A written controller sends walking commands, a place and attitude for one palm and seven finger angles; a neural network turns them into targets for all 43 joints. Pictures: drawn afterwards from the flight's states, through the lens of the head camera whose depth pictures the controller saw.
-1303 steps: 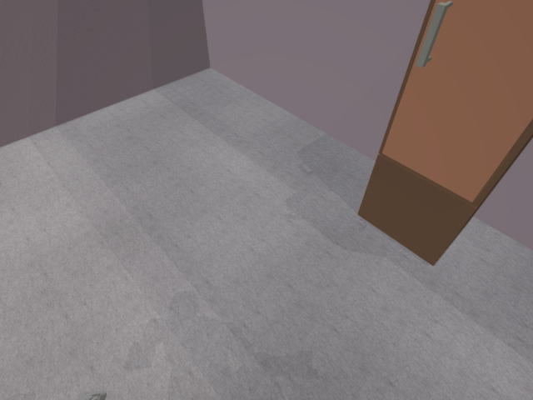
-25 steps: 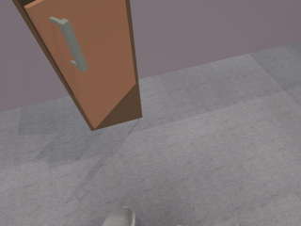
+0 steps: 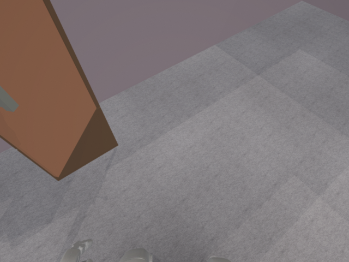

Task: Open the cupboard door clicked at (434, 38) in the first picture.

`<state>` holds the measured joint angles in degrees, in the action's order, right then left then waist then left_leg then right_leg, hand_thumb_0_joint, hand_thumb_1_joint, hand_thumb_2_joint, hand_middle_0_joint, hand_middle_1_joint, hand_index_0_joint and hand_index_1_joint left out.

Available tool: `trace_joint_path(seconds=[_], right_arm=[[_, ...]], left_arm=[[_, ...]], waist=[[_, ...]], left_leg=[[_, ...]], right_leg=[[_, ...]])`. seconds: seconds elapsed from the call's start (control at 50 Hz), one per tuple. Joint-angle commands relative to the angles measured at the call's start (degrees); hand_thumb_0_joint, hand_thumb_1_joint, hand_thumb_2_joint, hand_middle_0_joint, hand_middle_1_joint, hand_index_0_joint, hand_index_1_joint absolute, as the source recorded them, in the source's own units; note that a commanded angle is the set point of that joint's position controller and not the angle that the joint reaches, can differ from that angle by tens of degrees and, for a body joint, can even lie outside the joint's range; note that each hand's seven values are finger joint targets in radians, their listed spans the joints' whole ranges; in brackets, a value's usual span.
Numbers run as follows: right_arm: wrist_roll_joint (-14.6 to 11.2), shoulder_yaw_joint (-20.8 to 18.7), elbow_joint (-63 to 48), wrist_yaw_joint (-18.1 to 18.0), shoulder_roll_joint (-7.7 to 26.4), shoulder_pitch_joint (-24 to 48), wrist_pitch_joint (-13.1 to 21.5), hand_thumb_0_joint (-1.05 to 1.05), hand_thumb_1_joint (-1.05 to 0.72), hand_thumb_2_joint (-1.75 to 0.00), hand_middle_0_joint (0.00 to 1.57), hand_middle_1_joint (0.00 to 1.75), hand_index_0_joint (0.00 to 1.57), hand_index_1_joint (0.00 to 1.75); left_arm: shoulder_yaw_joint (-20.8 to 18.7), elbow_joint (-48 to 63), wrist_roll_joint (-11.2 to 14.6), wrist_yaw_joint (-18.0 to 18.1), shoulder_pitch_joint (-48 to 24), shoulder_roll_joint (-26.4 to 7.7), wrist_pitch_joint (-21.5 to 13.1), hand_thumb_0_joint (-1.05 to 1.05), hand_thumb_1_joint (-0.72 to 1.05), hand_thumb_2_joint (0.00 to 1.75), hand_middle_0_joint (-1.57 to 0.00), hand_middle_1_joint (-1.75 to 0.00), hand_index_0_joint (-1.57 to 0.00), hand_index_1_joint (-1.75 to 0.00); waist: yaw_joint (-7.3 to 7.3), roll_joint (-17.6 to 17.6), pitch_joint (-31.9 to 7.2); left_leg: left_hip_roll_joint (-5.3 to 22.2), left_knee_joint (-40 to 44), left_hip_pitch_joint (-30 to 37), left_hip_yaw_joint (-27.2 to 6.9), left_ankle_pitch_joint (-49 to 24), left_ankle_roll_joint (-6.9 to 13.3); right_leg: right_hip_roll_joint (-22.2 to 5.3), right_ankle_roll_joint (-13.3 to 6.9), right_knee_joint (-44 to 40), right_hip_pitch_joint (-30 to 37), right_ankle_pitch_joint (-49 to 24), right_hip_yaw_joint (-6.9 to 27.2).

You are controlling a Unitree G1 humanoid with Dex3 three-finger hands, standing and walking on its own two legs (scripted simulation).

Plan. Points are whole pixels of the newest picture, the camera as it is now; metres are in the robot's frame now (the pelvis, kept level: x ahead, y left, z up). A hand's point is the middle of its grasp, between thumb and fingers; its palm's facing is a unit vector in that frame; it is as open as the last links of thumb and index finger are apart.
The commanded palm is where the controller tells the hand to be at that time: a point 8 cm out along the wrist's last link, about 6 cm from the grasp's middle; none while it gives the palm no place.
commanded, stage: walk to a spot facing it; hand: left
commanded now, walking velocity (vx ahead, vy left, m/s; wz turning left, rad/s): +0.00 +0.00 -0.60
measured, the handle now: out of the picture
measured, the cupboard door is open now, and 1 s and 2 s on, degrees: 41 41 41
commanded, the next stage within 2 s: turn to face it in 1.86 s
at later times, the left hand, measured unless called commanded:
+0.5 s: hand (115, 239) +0.18 +0.17 -0.15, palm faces -0.31 -0.93 -0.18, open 7.4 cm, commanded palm none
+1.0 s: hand (146, 200) +0.29 +0.11 -0.18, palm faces -0.55 -0.82 -0.16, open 7.4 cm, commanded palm none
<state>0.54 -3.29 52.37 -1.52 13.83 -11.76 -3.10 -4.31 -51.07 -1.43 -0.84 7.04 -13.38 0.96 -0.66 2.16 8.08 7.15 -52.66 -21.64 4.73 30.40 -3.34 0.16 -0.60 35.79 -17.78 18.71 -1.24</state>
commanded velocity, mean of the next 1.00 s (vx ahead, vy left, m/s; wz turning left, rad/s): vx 0.23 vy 0.00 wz -0.55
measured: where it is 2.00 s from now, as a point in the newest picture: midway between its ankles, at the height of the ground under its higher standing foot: (254, 199)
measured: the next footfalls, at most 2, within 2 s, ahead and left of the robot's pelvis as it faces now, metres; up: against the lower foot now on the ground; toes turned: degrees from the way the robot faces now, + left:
left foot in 0.24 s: +0.09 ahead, +0.13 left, +0.00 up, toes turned -6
right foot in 0.58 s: +0.01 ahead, -0.14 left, +0.00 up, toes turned -28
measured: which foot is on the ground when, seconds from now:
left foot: up 0.00-0.22, down 0.24-0.58, up 0.60-0.88, down 0.90-1.00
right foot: down 0.00-0.24, up 0.26-0.56, down 0.58-0.90, up 0.92-1.00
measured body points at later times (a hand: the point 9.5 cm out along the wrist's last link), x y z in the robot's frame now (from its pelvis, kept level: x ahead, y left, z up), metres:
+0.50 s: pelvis +0.02 +0.01 +0.02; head +0.07 +0.01 +0.46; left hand +0.19 +0.22 -0.13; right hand -0.02 -0.23 -0.12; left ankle +0.05 +0.13 -0.72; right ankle -0.03 -0.12 -0.69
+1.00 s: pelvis +0.17 -0.05 +0.00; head +0.22 -0.05 +0.45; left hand +0.32 +0.15 -0.16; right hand +0.10 -0.30 -0.12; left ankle +0.26 +0.02 -0.72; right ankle +0.01 -0.10 -0.64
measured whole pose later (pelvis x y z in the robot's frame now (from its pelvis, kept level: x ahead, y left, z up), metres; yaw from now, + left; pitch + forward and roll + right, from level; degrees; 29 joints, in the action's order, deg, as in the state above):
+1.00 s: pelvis +0.17 -0.05 +0.00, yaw -37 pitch +0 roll -1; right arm 2.2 -1.8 51.0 -0.4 10.8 -11.0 4.4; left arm -5.1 -59.8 -1.8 -2.2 15.4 -12.6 0.6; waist 0.5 -2.5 5.1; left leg 4.9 -36.4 -20.7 8.2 15.8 1.4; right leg -0.1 -1.6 65.4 -21.3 24.8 1.3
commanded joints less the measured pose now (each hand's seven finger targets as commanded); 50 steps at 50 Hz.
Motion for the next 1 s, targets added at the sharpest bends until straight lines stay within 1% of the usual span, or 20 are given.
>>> trace_joint_path(seconds=[0.0,0.16,0.18,0.2,0.22,0.24,0.32,0.44,0.52,0.54,0.56,0.58,0.66,0.78,0.84,0.86,0.88,0.9,0.92,0.98], right_arm=[[-0.23,-1.45,-6.28,-0.41,4.47,3.21,1.37,0.0,-0.9,-0.9,0.2,0.3,0.2,0.3],[-0.26,-1.34,-3.83,-0.44,3.26,-4.49,2.06,0.0,-0.9,-0.9,0.2,0.3,0.2,0.3],[-0.02,-1.61,-2.95,-0.81,5.64,-7.34,2.75,0.0,-0.9,-0.9,0.2,0.3,0.2,0.3],[1.01,-2.58,-3.2,-1.05,11.62,-7.94,3.38,0.0,-0.9,-0.9,0.2,0.3,0.2,0.3],[1.16,-2.82,-4.26,-1.46,13.56,-8.93,3.36,0.0,-0.9,-0.9,0.2,0.3,0.2,0.3],[1.65,-2.45,-4.23,-1.4,12.91,-7.71,3.85,0.0,-0.9,-0.9,0.2,0.3,0.2,0.3],[1.54,-1.18,-5.39,-1.28,8.71,-1.93,3.83,0.0,-0.9,-0.9,0.2,0.3,0.2,0.3],[1.78,-2.18,-1.9,-0.24,10.24,-8.76,4.06,0.0,-0.9,-0.9,0.2,0.3,0.2,0.3],[1.38,-2.17,-1.75,0.54,9.38,-7.01,4.01,0.0,-0.9,-0.9,0.2,0.3,0.2,0.3],[0.61,-1.56,-3.12,0.97,6.92,-4.76,4.04,0.0,-0.9,-0.9,0.2,0.3,0.2,0.3],[0.14,-0.32,-7.19,1.59,2.76,3.28,4.06,0.0,-0.9,-0.9,0.2,0.3,0.2,0.3],[0.52,-0.8,-8.56,1.48,6.51,7.45,3.94,0.0,-0.9,-0.9,0.2,0.3,0.2,0.3],[0.77,-1.6,-5.09,2.26,4.58,3.93,3.83,0.0,-0.9,-0.9,0.2,0.3,0.2,0.3],[0.47,-1.29,-4.93,2.66,2.71,3.69,4.99,0.0,-0.9,-0.9,0.2,0.3,0.2,0.3],[0.43,-1.75,-2.01,1.64,4.77,-5.44,6.02,0.0,-0.9,-0.9,0.2,0.3,0.2,0.3],[0.89,-2.67,0.58,0.77,8.86,-13.05,6.58,0.0,-0.9,-0.9,0.2,0.3,0.2,0.3],[2.48,-4.12,1.98,0.13,15.73,-20.82,7.01,0.0,-0.9,-0.9,0.2,0.3,0.2,0.3],[2.29,-3.26,2.02,-0.31,15.04,-21.93,6.67,0.0,-0.9,-0.9,0.2,0.3,0.2,0.3],[2.12,-2.83,0.59,-0.04,13.28,-17.75,6.71,0.0,-0.9,-0.9,0.2,0.3,0.2,0.3],[1.66,-0.85,-0.18,-0.13,5.79,-10.05,7.73,0.0,-0.9,-0.9,0.2,0.3,0.2,0.3]], left_arm=[[-2.69,2.09,0.14,2.44,5.12,-10.82,0.15,0.0,0.9,0.9,-0.2,-0.3,-0.2,-0.3],[-2.41,3.04,0.13,1.37,-0.39,-10.59,0.97,0.0,0.9,0.9,-0.2,-0.3,-0.2,-0.3],[-2.01,3.78,0.55,1.19,-1.01,-8.51,1.22,0.0,0.9,0.9,-0.2,-0.3,-0.2,-0.3],[-1.2,4.87,1.17,0.63,1.29,-4.43,1.57,0.0,0.9,0.9,-0.2,-0.3,-0.2,-0.3],[-1.03,5.78,0.76,0.35,0.99,-4.95,1.21,0.0,0.9,0.9,-0.2,-0.3,-0.2,-0.3],[-1.6,5.14,0.0,-0.08,-0.13,-5.79,1.17,0.0,0.9,0.9,-0.2,-0.3,-0.2,-0.3],[-1.55,3.62,0.18,-1.68,-0.09,-3.42,1.59,0.0,0.9,0.9,-0.2,-0.3,-0.2,-0.3],[-0.66,4.77,-0.1,-2.75,-5.06,-2.29,0.46,0.0,0.9,0.9,-0.2,-0.3,-0.2,-0.3],[-1.38,1.65,-0.17,-2.2,3.22,-4.05,-0.63,0.0,0.9,0.9,-0.2,-0.3,-0.2,-0.3],[-2.51,-0.4,-0.38,-1.49,9.55,-8.58,-1.19,0.0,0.9,0.9,-0.2,-0.3,-0.2,-0.3],[-4.13,-2.68,-0.2,-0.41,16.39,-15.46,-1.51,0.0,0.9,0.9,-0.2,-0.3,-0.2,-0.3],[-4.17,-2.99,0.5,0.63,18.09,-15.75,-1.82,0.0,0.9,0.9,-0.2,-0.3,-0.2,-0.3],[-2.49,-0.49,-0.05,0.98,6.35,-9.24,-2.76,0.0,0.9,0.9,-0.2,-0.3,-0.2,-0.3],[-2.84,-2.41,-0.04,-0.07,7.25,-10.37,-3.47,0.0,0.9,0.9,-0.2,-0.3,-0.2,-0.3],[-2.77,-2.03,0.21,-0.16,3.71,-8.87,-3.19,0.0,0.9,0.9,-0.2,-0.3,-0.2,-0.3],[-2.1,-1.43,0.3,-0.37,3.68,-5.68,-3.08,0.0,0.9,0.9,-0.2,-0.3,-0.2,-0.3],[-1.22,-0.28,0.98,-0.99,6.32,-1.66,-2.87,0.0,0.9,0.9,-0.2,-0.3,-0.2,-0.3],[-1.31,1.47,0.41,-1.15,2.98,-2.88,-3.42,0.0,0.9,0.9,-0.2,-0.3,-0.2,-0.3],[-1.05,1.42,-0.06,-1.19,1.02,-3.3,-3.75,0.0,0.9,0.9,-0.2,-0.3,-0.2,-0.3],[-0.96,-0.36,-0.48,-2.5,0.9,-0.99,-2.7,0.0,0.9,0.9,-0.2,-0.3,-0.2,-0.3]], waist=[[2.42,-14.34,-11.64],[-2.25,-11.03,-8.38],[-3.36,-5.22,-9.55],[-2.7,12.35,-9.9],[-2.79,14.23,-10.83],[-2.64,9.92,-10.18],[0.38,8.32,-8.02],[-3.25,9.27,-7.2],[1.22,3.19,-9.38],[4.89,-6.87,-11.0],[9.55,-23.87,-7.3],[10.13,-19.16,-4.99],[2.16,-12.72,-2.67],[1.29,-10.98,-4.1],[-4.21,-6.71,-5.52],[-7.16,3.07,-9.21],[-8.98,20.67,-14.93],[-8.76,13.71,-14.07],[-6.66,7.06,-10.67],[-1.43,6.29,-3.86]], left_leg=[[-1.51,-12.28,-11.8,-4.87,-0.94,-0.81],[-6.1,19.05,8.85,-2.02,-12.79,0.34],[-2.12,28.02,15.03,-6.35,-13.55,1.81],[12.48,35.2,19.84,-22.96,-14.87,7.23],[21.58,38.06,15.81,-29.54,-16.96,12.46],[21.02,38.19,12.81,-29.28,-19.34,14.39],[11.67,35.5,11.9,-9.59,-24.18,9.9],[13.56,37.48,13.37,-5.3,-7.71,9.02],[10.35,25.87,7.12,1.86,-7.2,5.09],[5.74,13.7,-5.29,7.31,-4.32,2.49],[-2.62,-2.83,-22.76,8.64,9.8,-0.41],[-0.89,-10.1,-27.46,-1.25,6.82,0.18],[0.52,-5.37,-16.66,-2.56,-7.66,-0.82],[-4.0,11.7,-4.57,0.66,-12.65,-0.28],[-5.03,22.88,13.85,1.03,-17.31,0.42],[0.56,27.47,25.0,-6.27,-10.3,2.59],[18.45,35.88,33.81,-29.59,0.12,8.96],[23.34,40.56,30.94,-39.08,3.4,13.71],[23.13,40.13,24.65,-35.62,3.72,14.24],[15.57,42.72,13.76,-17.26,-9.19,9.51]], right_leg=[[-14.82,-11.18,-11.21,15.28,-35.78,18.24],[-8.72,-6.37,-10.99,-1.55,-15.29,19.62],[-5.07,-3.6,-6.47,-6.53,-10.02,16.98],[3.32,0.29,5.42,-15.57,5.67,9.06],[2.58,2.0,18.64,-14.34,17.27,3.39],[1.11,2.22,27.04,-14.63,16.4,4.85],[-2.73,3.68,26.29,-13.11,7.3,0.81],[-1.79,1.97,6.74,-7.28,8.62,-4.62],[0.25,-0.29,-10.37,10.36,1.05,-6.76],[-8.0,-3.77,-16.48,23.36,8.8,4.81],[-22.26,-11.38,-24.33,28.37,9.62,29.38],[-24.17,-14.76,-24.68,25.3,8.3,33.52],[-15.15,-10.66,-23.58,12.41,0.87,16.92],[-11.79,-9.71,-20.88,9.13,-3.88,14.74],[-8.29,-6.97,-13.55,-0.45,-1.99,12.39],[-3.39,-4.69,-0.11,-6.7,-2.19,9.2],[4.63,-0.89,21.85,-18.53,15.39,-0.99],[1.61,-1.75,33.12,-23.08,15.06,4.42],[-2.06,-2.09,39.6,-24.9,10.9,4.37],[-6.75,-0.04,38.19,-22.7,-1.91,3.26]])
